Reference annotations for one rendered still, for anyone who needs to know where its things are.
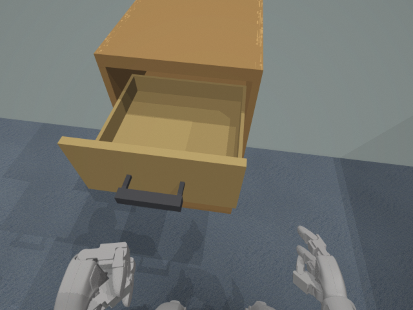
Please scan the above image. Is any robot left hand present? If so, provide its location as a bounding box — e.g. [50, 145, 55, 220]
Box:
[54, 242, 136, 310]

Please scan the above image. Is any right robot forearm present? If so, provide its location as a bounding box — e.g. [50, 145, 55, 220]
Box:
[321, 296, 356, 310]

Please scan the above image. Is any robot right hand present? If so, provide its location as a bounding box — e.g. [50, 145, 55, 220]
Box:
[293, 225, 347, 305]

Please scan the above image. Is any cabinet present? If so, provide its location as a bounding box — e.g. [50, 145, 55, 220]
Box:
[94, 0, 263, 214]

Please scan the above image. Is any drawer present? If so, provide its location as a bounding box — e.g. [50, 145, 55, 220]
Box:
[57, 74, 247, 209]

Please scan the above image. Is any handle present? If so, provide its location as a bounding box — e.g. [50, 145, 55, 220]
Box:
[114, 174, 185, 212]

